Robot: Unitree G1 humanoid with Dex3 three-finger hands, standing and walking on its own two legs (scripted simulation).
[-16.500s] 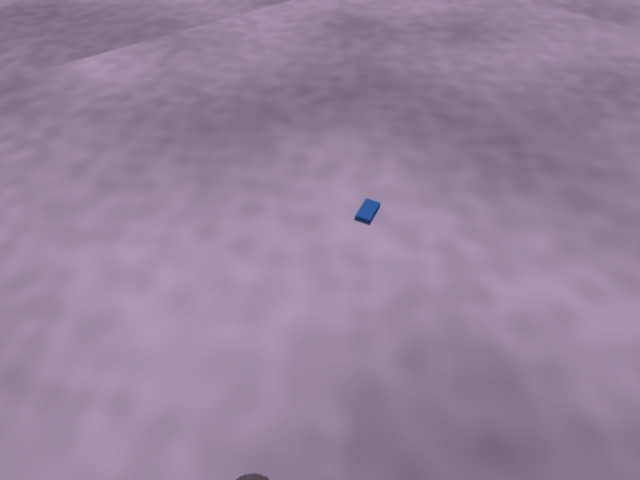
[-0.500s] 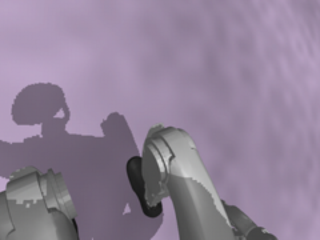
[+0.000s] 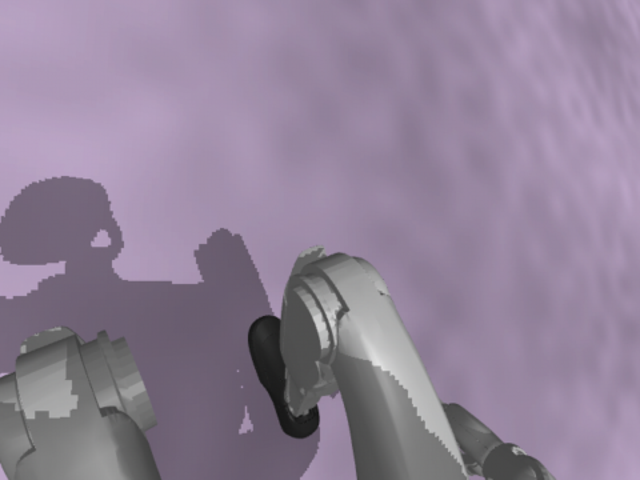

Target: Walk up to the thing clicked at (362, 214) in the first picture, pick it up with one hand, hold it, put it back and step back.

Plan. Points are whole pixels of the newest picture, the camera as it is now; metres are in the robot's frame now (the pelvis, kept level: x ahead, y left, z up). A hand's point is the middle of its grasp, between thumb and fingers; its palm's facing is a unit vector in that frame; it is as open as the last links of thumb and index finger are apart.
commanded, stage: rest palm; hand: left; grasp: from above
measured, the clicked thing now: out of the picture +0.45 +0.41 -0.29
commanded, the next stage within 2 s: close in 1.28 s
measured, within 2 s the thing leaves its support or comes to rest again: neither
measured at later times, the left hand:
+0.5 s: hand out of the picture +0.43 +0.39 -0.25, palm faces -0.44 -0.17 -0.88, open 14.0 cm
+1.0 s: hand out of the picture +0.43 +0.39 -0.25, palm faces -0.43 -0.18 -0.88, open 13.9 cm
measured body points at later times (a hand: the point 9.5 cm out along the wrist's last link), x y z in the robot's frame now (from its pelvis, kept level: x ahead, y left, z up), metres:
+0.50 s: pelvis +0.00 +0.00 +0.00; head +0.28 +0.15 +0.32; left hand +0.45 +0.40 -0.20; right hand +0.08 -0.25 -0.05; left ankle +0.06 +0.11 -0.27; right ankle +0.13 -0.13 -0.27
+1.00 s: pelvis +0.00 +0.00 +0.00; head +0.28 +0.15 +0.31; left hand +0.45 +0.40 -0.20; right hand +0.08 -0.25 -0.04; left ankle +0.06 +0.11 -0.27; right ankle +0.13 -0.13 -0.27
